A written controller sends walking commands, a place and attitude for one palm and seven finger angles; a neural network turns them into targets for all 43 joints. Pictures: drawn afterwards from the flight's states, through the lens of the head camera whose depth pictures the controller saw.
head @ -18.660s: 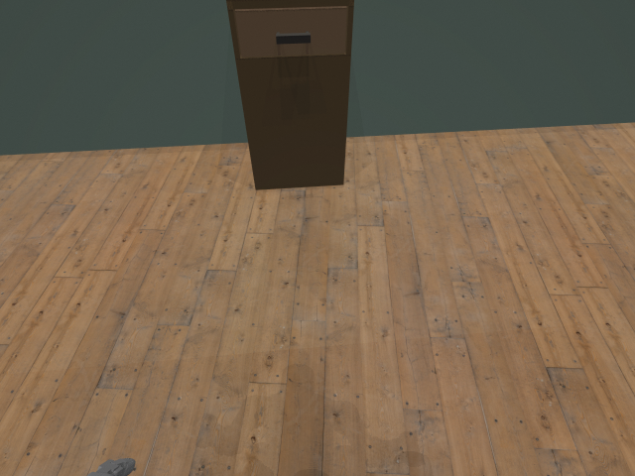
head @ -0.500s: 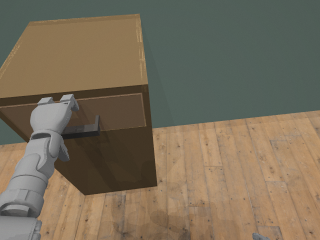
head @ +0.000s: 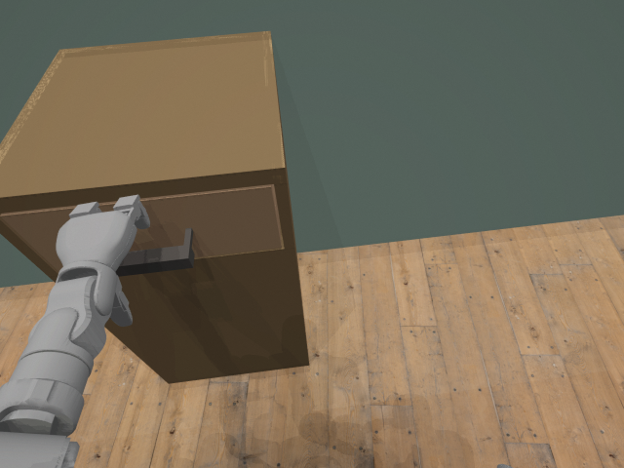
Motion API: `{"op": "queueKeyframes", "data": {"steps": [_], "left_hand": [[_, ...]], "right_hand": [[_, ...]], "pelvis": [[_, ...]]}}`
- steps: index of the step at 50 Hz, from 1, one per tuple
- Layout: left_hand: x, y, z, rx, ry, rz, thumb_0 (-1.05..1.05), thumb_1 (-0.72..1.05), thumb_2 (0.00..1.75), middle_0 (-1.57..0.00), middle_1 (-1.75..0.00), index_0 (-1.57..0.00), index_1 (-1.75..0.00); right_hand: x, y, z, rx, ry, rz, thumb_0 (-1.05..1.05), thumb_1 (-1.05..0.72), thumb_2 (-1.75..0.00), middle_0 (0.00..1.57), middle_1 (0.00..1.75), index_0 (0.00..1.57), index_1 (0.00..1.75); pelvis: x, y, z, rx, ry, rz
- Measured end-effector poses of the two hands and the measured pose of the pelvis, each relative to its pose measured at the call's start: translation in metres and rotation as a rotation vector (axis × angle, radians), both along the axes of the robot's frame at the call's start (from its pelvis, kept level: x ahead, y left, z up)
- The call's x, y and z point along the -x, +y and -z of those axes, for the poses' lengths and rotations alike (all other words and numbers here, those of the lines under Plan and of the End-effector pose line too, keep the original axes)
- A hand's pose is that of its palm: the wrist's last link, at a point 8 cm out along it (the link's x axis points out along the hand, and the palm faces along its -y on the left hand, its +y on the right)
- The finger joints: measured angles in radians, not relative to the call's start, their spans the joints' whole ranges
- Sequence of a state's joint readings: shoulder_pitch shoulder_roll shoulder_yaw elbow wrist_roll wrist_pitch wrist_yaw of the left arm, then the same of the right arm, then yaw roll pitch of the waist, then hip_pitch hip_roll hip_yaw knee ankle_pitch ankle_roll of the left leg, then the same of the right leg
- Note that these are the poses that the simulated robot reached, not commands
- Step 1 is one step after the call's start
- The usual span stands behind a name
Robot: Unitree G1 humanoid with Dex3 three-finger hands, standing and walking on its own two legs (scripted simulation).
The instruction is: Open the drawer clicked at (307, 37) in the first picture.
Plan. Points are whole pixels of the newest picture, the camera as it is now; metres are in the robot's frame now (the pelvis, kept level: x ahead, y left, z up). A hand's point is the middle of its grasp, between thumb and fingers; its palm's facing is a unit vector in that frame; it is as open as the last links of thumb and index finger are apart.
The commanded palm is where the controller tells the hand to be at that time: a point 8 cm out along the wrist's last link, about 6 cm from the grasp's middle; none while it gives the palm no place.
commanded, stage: move the hooked fingers above the handle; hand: left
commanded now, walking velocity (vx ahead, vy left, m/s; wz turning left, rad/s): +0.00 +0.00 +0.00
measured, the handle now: (154, 249) +0.44 +0.28 -0.02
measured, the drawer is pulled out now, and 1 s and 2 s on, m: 0.00 0.00 0.00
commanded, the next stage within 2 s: none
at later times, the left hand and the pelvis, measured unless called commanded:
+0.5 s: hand (127, 268) +0.37 +0.28 +0.03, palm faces -0.13 -0.06 -0.99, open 13.8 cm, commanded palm +0.36 +0.28 +0.10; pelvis +0.00 +0.00 +0.00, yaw +0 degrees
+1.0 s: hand (140, 273) +0.36 +0.26 +0.03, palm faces -0.07 -0.07 -1.00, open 13.8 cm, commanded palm +0.36 +0.28 +0.10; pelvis -0.01 +0.01 +0.00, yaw +1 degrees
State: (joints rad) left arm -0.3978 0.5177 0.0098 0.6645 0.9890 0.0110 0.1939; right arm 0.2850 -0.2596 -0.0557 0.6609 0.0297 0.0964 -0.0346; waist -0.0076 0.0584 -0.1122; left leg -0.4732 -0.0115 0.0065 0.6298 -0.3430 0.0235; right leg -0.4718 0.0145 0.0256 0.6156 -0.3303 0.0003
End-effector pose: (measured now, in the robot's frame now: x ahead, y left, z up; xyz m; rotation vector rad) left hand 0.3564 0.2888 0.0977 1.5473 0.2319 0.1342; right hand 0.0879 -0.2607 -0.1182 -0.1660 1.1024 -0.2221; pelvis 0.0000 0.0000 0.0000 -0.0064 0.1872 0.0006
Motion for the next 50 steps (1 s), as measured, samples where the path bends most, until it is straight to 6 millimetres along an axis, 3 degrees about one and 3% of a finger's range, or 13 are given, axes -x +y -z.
{"op": "queueKeyframes", "data": {"steps": [9,16,21,26,31,37,42,47,50], "left_hand": [[-0.003,-0.027,0.003,0.033,-0.044,0.144,0.00,-0.49,0.30,-0.32,-1.20,-0.32,-1.20],[-0.012,0.001,-0.009,-0.020,-0.080,0.018,0.00,-0.49,0.30,-0.32,-1.20,-0.32,-1.20],[-0.006,0.012,0.001,-0.013,0.028,-0.034,0.00,-0.49,0.30,-0.32,-1.20,-0.32,-1.20],[-0.002,-0.011,0.015,0.055,0.059,0.099,0.00,-0.49,0.30,-0.32,-1.20,-0.32,-1.20],[-0.007,-0.026,0.006,0.049,-0.079,0.208,0.00,-0.49,0.30,-0.32,-1.20,-0.32,-1.20],[-0.010,0.005,-0.015,-0.020,-0.166,0.041,0.00,-0.49,0.30,-0.32,-1.20,-0.33,-1.20],[0.004,0.019,-0.003,-0.015,-0.006,-0.064,0.00,-0.49,0.30,-0.32,-1.20,-0.33,-1.21],[0.013,-0.003,0.017,0.056,0.078,0.058,0.00,-0.49,0.30,-0.32,-1.20,-0.33,-1.21],[0.010,-0.025,0.012,0.056,0.004,0.193,0.00,-0.49,0.30,-0.32,-1.20,-0.33,-1.20]], "right_hand": [[-0.011,-0.007,-0.004,0.041,-0.024,-0.017,0.01,-0.91,-0.90,0.20,0.30,0.21,0.30],[-0.008,-0.004,-0.001,0.016,-0.027,0.002,0.01,-0.91,-0.90,0.20,0.30,0.21,0.30],[-0.001,-0.002,0.001,0.007,0.000,0.003,0.01,-0.91,-0.90,0.20,0.30,0.21,0.30],[0.004,-0.002,0.000,0.035,0.026,-0.003,0.01,-0.91,-0.90,0.20,0.30,0.21,0.30],[0.005,-0.001,0.000,0.048,0.023,0.008,0.01,-0.91,-0.90,0.20,0.30,0.21,0.30],[0.005,0.008,0.005,-0.001,0.012,0.017,0.01,-0.91,-0.90,0.20,0.30,0.20,0.30],[0.002,0.014,0.004,-0.027,-0.003,0.009,0.01,-0.91,-0.90,0.20,0.30,0.21,0.30],[-0.004,0.013,-0.003,0.021,-0.014,-0.031,0.01,-0.91,-0.90,0.21,0.30,0.21,0.30],[-0.007,0.011,-0.005,0.051,-0.022,-0.045,0.01,-0.91,-0.90,0.21,0.30,0.21,0.30]], "pelvis": [[0.002,-0.002,0.002,0.000,-0.004,-0.010],[0.004,-0.003,0.003,-0.002,0.012,0.004],[0.001,-0.001,0.002,0.001,0.014,0.001],[0.000,0.002,0.002,0.005,0.008,-0.007],[0.002,0.005,0.005,0.006,0.014,-0.003],[0.004,0.008,0.005,0.005,0.019,0.013],[0.003,0.010,0.001,0.004,0.003,0.010],[0.006,0.010,0.001,0.006,-0.016,-0.014],[0.009,0.010,0.004,0.008,-0.014,-0.021]]}}
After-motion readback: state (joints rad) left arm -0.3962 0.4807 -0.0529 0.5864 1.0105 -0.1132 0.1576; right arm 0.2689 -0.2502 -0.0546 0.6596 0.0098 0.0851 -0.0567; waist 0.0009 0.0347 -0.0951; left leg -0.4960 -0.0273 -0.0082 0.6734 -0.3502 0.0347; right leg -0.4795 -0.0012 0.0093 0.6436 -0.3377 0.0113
